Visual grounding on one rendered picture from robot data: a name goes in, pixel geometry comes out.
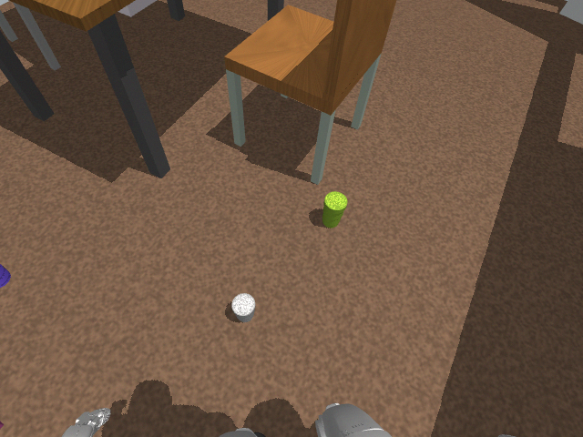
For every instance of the left robot hand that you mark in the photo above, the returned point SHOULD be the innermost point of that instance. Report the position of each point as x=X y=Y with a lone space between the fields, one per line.
x=88 y=423

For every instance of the table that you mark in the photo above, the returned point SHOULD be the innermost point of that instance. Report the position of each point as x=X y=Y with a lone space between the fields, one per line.
x=98 y=18

